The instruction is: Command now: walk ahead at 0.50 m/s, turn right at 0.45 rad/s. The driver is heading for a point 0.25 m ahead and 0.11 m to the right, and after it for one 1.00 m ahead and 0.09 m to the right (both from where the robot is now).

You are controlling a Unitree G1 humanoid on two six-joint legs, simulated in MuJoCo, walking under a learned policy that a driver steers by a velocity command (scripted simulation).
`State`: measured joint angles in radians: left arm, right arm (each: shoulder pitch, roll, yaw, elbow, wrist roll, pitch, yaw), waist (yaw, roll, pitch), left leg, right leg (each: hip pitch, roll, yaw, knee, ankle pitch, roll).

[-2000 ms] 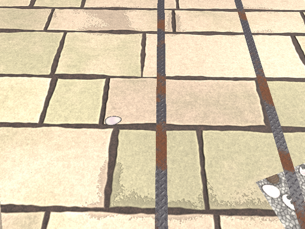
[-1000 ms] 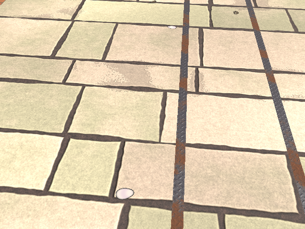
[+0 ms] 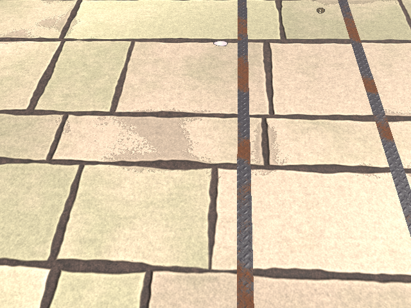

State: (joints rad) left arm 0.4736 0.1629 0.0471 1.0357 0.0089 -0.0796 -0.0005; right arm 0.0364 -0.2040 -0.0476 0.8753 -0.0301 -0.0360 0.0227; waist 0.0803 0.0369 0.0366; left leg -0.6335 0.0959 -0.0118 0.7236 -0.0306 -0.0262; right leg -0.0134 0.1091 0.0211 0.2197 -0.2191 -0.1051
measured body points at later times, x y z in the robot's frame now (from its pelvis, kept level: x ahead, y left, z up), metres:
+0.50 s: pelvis +0.27 +0.03 +0.00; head +0.30 +0.04 +0.45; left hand +0.48 +0.23 -0.12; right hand +0.19 -0.21 -0.13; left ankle +0.24 +0.13 -0.75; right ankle +0.34 -0.14 -0.68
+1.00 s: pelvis +0.51 -0.08 +0.00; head +0.52 -0.10 +0.45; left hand +0.55 +0.17 -0.13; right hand +0.55 -0.35 -0.13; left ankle +0.67 +0.04 -0.68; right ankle +0.44 -0.12 -0.75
